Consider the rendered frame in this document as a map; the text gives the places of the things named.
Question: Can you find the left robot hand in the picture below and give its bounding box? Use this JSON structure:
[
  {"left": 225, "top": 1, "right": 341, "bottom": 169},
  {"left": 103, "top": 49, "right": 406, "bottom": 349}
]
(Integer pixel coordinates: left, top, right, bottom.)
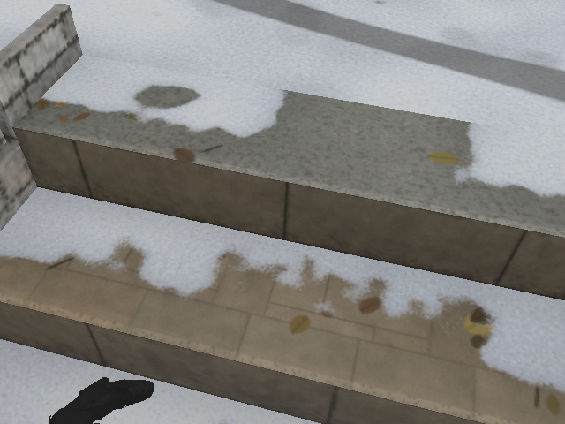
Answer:
[{"left": 49, "top": 377, "right": 154, "bottom": 424}]

